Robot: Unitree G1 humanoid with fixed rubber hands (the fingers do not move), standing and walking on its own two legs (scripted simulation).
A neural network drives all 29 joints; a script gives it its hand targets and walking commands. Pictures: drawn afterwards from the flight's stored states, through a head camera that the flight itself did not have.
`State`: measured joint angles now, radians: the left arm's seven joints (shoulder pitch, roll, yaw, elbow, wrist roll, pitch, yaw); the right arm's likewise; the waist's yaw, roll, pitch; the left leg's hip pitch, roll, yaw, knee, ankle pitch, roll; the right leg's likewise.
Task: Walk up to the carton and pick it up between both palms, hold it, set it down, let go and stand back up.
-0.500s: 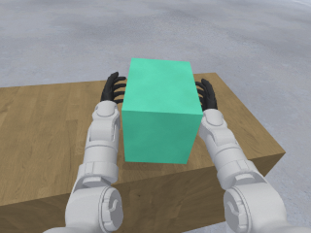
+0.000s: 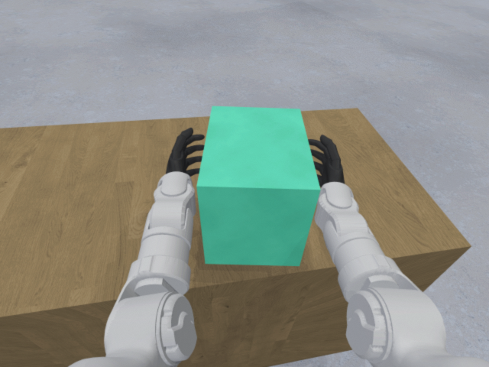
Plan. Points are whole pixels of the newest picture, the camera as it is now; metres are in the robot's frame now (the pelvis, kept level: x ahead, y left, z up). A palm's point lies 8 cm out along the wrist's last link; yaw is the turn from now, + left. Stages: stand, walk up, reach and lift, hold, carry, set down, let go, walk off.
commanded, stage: set down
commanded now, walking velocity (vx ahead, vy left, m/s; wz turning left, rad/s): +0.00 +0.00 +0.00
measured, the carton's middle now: (254, 183) +0.41 +0.04 +0.09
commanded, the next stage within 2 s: none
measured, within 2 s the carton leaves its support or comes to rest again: rests again in 1.18 s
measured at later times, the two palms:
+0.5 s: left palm (185, 180) +0.40 +0.16 +0.09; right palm (328, 185) +0.42 -0.09 +0.10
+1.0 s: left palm (188, 186) +0.41 +0.16 +0.07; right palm (325, 194) +0.42 -0.10 +0.07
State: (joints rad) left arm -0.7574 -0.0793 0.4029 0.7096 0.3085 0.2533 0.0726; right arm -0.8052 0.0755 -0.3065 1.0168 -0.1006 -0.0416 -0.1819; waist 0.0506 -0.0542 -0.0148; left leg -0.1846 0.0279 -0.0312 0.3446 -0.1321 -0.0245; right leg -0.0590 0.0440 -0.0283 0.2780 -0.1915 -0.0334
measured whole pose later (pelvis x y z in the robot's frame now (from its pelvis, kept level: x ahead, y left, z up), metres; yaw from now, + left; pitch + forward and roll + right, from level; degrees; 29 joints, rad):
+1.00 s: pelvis +0.01 +0.00 +0.00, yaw -3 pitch +7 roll -1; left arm -0.77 -0.11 0.48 0.88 0.31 0.01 0.08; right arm -0.78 0.10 -0.45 1.03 -0.28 -0.16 -0.15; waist 0.10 -0.03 -0.07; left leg -0.35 0.05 0.03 0.35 -0.14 -0.02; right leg -0.24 0.04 -0.01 0.30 -0.19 -0.03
